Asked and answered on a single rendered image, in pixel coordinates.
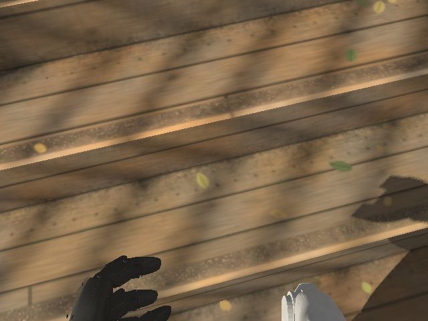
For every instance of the left robot hand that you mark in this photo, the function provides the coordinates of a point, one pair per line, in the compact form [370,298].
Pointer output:
[97,302]

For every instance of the robot right thigh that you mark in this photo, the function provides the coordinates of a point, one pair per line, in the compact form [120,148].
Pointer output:
[310,305]

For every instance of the robot right shin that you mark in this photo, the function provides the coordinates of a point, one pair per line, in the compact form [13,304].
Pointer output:
[305,286]

